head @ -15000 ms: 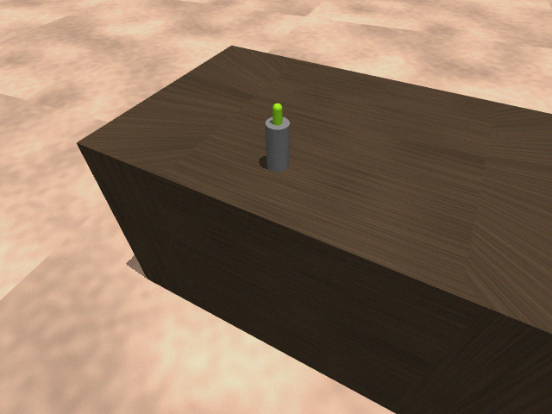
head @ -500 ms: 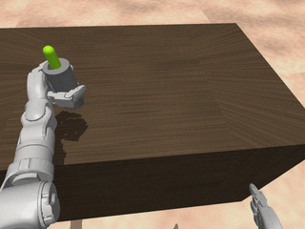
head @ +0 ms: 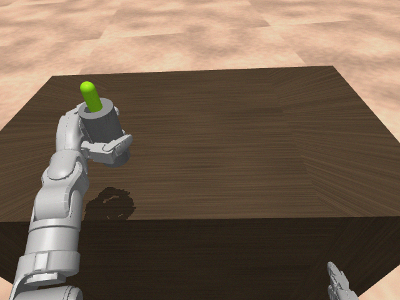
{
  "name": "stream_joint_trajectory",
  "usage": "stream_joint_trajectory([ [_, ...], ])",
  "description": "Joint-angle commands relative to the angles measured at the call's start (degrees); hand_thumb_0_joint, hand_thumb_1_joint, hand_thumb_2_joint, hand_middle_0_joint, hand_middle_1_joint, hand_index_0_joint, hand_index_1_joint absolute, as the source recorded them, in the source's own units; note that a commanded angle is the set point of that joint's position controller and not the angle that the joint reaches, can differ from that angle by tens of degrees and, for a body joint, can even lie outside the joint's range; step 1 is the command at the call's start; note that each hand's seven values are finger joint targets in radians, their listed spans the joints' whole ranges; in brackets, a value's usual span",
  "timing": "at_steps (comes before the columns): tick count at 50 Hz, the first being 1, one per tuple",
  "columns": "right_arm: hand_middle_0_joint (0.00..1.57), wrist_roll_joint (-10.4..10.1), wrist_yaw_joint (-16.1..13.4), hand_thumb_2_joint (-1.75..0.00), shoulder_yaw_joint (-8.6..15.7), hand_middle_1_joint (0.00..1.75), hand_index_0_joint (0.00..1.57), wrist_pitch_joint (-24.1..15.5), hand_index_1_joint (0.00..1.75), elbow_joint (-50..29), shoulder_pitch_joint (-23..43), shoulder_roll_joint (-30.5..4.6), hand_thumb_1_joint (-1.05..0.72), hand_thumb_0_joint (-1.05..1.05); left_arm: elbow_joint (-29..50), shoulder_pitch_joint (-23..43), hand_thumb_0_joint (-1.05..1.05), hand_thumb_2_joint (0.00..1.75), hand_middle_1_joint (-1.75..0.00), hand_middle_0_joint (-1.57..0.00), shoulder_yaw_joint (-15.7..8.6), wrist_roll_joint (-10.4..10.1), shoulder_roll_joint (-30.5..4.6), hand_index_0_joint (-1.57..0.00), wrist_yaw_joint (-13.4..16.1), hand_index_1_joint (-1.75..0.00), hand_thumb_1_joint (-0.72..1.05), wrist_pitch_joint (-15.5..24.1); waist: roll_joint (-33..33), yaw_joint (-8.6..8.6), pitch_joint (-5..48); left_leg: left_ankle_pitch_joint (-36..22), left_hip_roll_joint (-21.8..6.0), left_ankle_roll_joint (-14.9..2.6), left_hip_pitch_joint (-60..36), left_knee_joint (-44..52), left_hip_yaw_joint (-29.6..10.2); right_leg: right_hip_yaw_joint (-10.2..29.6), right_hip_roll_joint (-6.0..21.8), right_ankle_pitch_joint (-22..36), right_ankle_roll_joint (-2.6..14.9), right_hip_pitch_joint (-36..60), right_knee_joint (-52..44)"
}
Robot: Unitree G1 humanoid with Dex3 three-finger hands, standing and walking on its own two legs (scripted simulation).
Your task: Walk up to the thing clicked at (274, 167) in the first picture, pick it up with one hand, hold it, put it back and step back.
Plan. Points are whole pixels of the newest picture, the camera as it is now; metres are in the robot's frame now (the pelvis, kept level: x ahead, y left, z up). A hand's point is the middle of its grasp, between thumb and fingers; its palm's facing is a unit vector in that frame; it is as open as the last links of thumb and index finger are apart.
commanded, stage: lift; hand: left
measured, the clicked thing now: (103, 125) +0.40 +0.18 +0.21
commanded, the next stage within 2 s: hold in 0.58 s
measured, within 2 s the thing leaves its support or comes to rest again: neither
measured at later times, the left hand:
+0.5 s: hand (96, 138) +0.35 +0.17 +0.22, palm faces +0.14 -0.99 -0.02, open 8.6 cm
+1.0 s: hand (86, 134) +0.33 +0.17 +0.25, palm faces +0.12 -0.99 -0.03, open 8.5 cm
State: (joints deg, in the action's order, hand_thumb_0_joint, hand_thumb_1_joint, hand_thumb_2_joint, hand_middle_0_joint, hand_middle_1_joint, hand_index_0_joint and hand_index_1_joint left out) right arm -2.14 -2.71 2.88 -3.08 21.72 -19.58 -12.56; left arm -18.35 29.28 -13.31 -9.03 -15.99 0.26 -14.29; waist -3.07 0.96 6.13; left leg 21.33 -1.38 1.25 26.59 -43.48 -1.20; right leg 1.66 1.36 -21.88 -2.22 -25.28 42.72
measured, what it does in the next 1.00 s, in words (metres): stands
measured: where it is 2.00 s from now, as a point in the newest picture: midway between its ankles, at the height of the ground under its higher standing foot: outside the picture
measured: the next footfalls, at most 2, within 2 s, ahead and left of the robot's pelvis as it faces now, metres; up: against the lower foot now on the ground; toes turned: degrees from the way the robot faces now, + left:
none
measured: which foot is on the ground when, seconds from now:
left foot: down 0.00-1.00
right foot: down 0.00-1.00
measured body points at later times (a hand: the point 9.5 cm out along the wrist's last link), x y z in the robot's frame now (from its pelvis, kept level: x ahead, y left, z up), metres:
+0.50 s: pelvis -0.02 -0.01 +0.01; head -0.04 -0.03 +0.46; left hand +0.33 +0.22 +0.23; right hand +0.15 -0.26 -0.06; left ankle +0.01 +0.13 -0.71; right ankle +0.00 -0.14 -0.71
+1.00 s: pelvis -0.01 +0.00 +0.01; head -0.05 -0.03 +0.46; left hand +0.32 +0.23 +0.25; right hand +0.16 -0.25 -0.06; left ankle +0.01 +0.13 -0.71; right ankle +0.00 -0.14 -0.71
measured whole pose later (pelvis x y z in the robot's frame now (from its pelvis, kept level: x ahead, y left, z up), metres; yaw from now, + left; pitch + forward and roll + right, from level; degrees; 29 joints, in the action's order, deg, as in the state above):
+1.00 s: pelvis -0.01 +0.00 +0.01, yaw +1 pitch -1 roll +0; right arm -2.3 -4.3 4.5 -13.3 34.3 -15.7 -12.9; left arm 4.0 22.7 -15.2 -12.7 -15.5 -2.4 -33.1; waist -3.9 -0.7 5.1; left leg 18.1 -0.7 1.3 19.1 -37.9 -1.7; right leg 0.9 2.1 -19.4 -2.1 -17.9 38.0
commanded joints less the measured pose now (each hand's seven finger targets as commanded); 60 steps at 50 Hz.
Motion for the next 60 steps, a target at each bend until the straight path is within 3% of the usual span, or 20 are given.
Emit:
stream_joint_trajectory([
  [1,0.05,-0.4,-1.4,-0.05,3.5,0.05,0.05,-5.0,0.05,-7.7,5.0,-6.7,0.56,0.00,21.7,28.3,0.00,1.33,-1.44,-1.29,-4.3,-1.4,-12.6,-1.31,-0.4,-1.44,0.26,2.2,1.9,0.38,15.1,-14.2,1.4,-1.65,-11.3,6.4,2.6,-3.7,-1.3,15.5,1.01,4.6,-7.4],
  [4,0.05,-0.3,-1.4,-0.05,1.9,0.05,0.05,-5.9,0.05,-7.5,7.1,-5.4,0.56,0.00,21.0,26.4,0.00,1.34,-1.45,-1.29,-2.9,-1.8,-10.1,-1.31,-0.8,-1.45,0.26,0.1,2.8,0.05,14.0,-12.9,1.3,-1.70,-11.2,7.5,2.3,-4.1,-1.4,13.8,1.08,5.1,-8.2],
  [6,0.05,-0.3,-1.5,-0.05,3.1,0.05,0.05,-6.5,0.05,-5.2,6.8,-6.7,0.56,0.00,24.2,27.3,0.00,1.33,-1.45,-1.29,-5.0,-1.9,-12.9,-1.31,-0.7,-1.45,0.25,-0.7,1.4,-0.51,13.7,-12.4,1.3,-1.50,-12.0,8.0,2.2,-4.2,-1.3,12.8,1.30,5.0,-8.3],
  [7,0.05,-0.3,-1.3,-0.05,2.0,0.05,0.05,-7.0,0.05,-4.6,6.8,-4.8,0.56,0.00,27.3,30.1,0.00,1.32,-1.44,-1.29,-3.6,-2.0,-12.0,-1.31,-1.0,-1.44,0.26,-0.8,0.1,-0.46,13.8,-11.9,1.5,-1.54,-12.2,8.0,2.3,-4.1,-1.2,12.5,1.35,4.6,-8.7],
  [9,0.05,-0.2,-1.8,-0.05,5.5,0.05,0.05,-7.9,0.05,-4.9,7.5,-8.7,0.55,0.00,23.4,25.3,0.00,1.32,-1.43,-1.28,-5.4,-2.4,-12.0,-1.30,-0.9,-1.43,0.25,-2.5,4.2,0.47,13.2,-11.3,1.5,-1.87,-12.7,8.3,2.3,-4.1,-1.2,12.2,0.91,5.0,-9.2],
  [14,0.05,-0.4,-1.3,-0.05,2.4,0.05,0.05,-8.9,0.05,-2.5,8.0,-5.4,0.55,0.00,26.5,24.6,0.00,1.31,-1.42,-1.28,-4.4,-2.8,-10.9,-1.30,-1.6,-1.43,0.26,-4.7,1.9,-0.63,10.8,-8.4,1.7,-1.73,-11.8,9.8,2.2,-4.2,-1.2,9.1,1.26,4.4,-10.6],
  [16,0.05,-0.5,-1.5,-0.05,4.4,0.05,0.05,-9.3,0.05,-3.0,8.6,-7.5,0.55,0.00,28.1,24.2,0.00,1.32,-1.44,-1.29,-6.0,-3.2,-12.3,-1.32,-1.6,-1.44,0.28,-5.3,2.7,-0.72,12.0,-9.0,1.7,-1.88,-12.4,10.0,2.1,-4.1,-1.1,9.7,1.16,5.7,-10.8],
  [20,0.05,-0.5,-1.4,-0.05,2.8,0.05,0.05,-10.4,0.05,-1.3,9.3,-5.3,0.55,0.00,30.0,24.3,0.00,1.31,-1.43,-1.29,-5.3,-3.6,-10.8,-1.31,-1.6,-1.43,0.26,-6.3,2.5,-1.18,10.8,-9.0,1.8,-1.92,-12.3,9.9,2.2,-4.1,-0.9,9.3,1.06,5.6,-11.0],
  [22,0.05,-0.3,-1.7,-0.05,5.8,0.05,0.05,-10.8,0.05,-0.1,9.8,-8.5,0.54,0.00,28.7,22.1,0.00,1.30,-1.42,-1.28,-6.6,-3.6,-11.8,-1.30,-1.3,-1.42,0.26,-6.9,2.6,-0.86,10.7,-8.2,1.7,-1.71,-12.4,10.5,2.1,-4.1,-1.1,8.6,1.16,5.3,-11.4],
  [24,0.05,-0.3,-1.6,-0.05,4.1,0.05,0.05,-11.3,0.05,-0.2,9.8,-6.8,0.54,0.00,30.7,23.5,0.00,1.31,-1.43,-1.29,-5.6,-3.6,-10.9,-1.31,-1.3,-1.43,0.25,-7.4,2.9,-0.95,10.1,-7.4,1.8,-1.75,-12.6,10.6,2.1,-4.2,-1.1,7.8,1.12,5.1,-11.7],
  [30,0.05,-0.3,-2.0,-0.05,4.8,0.05,0.05,-12.2,0.05,2.0,10.7,-7.6,0.54,0.00,29.6,19.1,0.00,1.31,-1.44,-1.30,-6.6,-4.1,-10.9,-1.32,-1.8,-1.44,0.25,-8.8,3.3,-1.44,10.1,-9.2,1.8,-1.78,-12.8,10.8,1.9,-4.3,-1.1,9.4,1.03,6.2,-11.9],
  [38,0.05,-0.4,-2.3,-0.06,4.6,0.05,0.05,-13.4,0.05,2.2,11.1,-7.0,0.52,0.00,38.9,23.6,0.00,1.22,-1.39,-1.29,-6.0,-4.3,-11.5,-1.30,-2.0,-1.39,0.22,-9.7,1.7,-1.42,12.1,-11.5,1.9,-1.72,-14.8,10.7,1.8,-4.5,-1.2,11.2,1.21,6.8,-11.6],
  [40,0.05,-0.5,-2.4,-0.06,3.5,0.05,0.05,-13.3,0.05,3.6,9.5,-5.7,0.52,0.00,33.1,18.2,0.00,1.22,-1.39,-1.28,-6.9,-4.5,-11.2,-1.30,-2.5,-1.40,0.20,-11.1,2.4,-1.40,10.4,-12.3,1.9,-1.87,-14.4,10.5,1.8,-4.6,-1.2,12.0,1.00,6.6,-11.6],
  [44,0.05,-0.3,-2.2,-0.05,3.4,0.05,0.05,-13.8,0.05,3.4,11.0,-5.9,0.53,0.00,40.0,22.4,0.00,1.21,-1.39,-1.28,-5.8,-4.5,-11.1,-1.30,-2.8,-1.39,0.22,-12.1,1.1,-1.51,11.9,-13.2,2.2,-1.97,-15.4,10.3,2.0,-4.2,-0.8,13.5,0.95,7.2,-11.7],
  [46,0.05,-0.6,-2.4,-0.05,4.2,0.05,0.05,-13.8,0.05,2.2,11.3,-6.7,0.53,0.00,36.9,20.2,0.00,1.21,-1.39,-1.28,-7.5,-4.8,-11.9,-1.30,-2.9,-1.39,0.21,-12.8,2.8,-1.69,11.0,-13.5,2.1,-1.98,-15.0,10.3,1.9,-4.5,-1.0,13.3,0.90,7.3,-11.8],
  [49,0.05,-0.4,-2.1,-0.05,3.4,0.05,0.05,-13.9,0.05,3.6,10.5,-5.7,0.53,0.00,40.7,23.1,0.00,1.22,-1.39,-1.28,-5.6,-4.7,-10.2,-1.30,-2.9,-1.39,0.25,-13.5,0.8,-1.89,10.6,-13.1,1.9,-1.50,-15.1,11.0,1.5,-5.0,-1.4,12.5,1.33,6.8,-11.5],
  [50,0.05,-0.5,-2.3,-0.06,4.2,0.05,0.05,-13.9,0.05,3.6,9.8,-6.6,0.53,0.00,37.2,20.3,0.00,1.23,-1.39,-1.28,-7.7,-4.7,-11.7,-1.30,-2.9,-1.39,0.25,-14.1,1.7,-1.71,10.2,-12.9,1.9,-1.63,-15.1,10.9,1.6,-5.0,-1.3,12.2,1.18,6.7,-11.8],
  [51,0.05,-0.5,-2.3,-0.06,5.6,0.05,0.05,-14.1,0.05,2.6,10.5,-8.1,0.53,0.00,39.2,20.7,0.00,1.23,-1.39,-1.28,-6.6,-4.9,-10.9,-1.30,-3.1,-1.39,0.25,-14.4,2.2,-1.21,11.5,-13.5,1.8,-1.62,-15.9,11.2,1.3,-5.1,-1.4,12.8,1.24,7.3,-11.6],
  [53,0.05,-0.7,-1.9,-0.05,3.5,0.05,0.05,-14.2,0.05,3.9,10.2,-6.0,0.53,0.00,38.1,20.1,0.00,1.22,-1.39,-1.28,-7.0,-5.0,-10.8,-1.30,-3.1,-1.39,0.23,-15.2,2.0,-2.01,9.5,-12.3,2.0,-1.65,-14.8,11.2,1.4,-5.1,-1.3,11.7,1.28,6.7,-12.0],
  [60,0.05,-0.8,-2.0,-0.05,5.6,0.05,0.05,-14.6,0.05,3.8,11.8,-7.7,0.53,0.00,41.9,21.2,0.00,1.23,-1.41,-1.30,-6.8,-5.2,-10.8,-1.32,-3.2,-1.41,0.24,-16.8,1.0,-2.15,11.4,-13.9,1.9,-1.47,-16.0,11.0,1.3,-5.1,-1.4,12.9,1.39,7.3,-11.6],
])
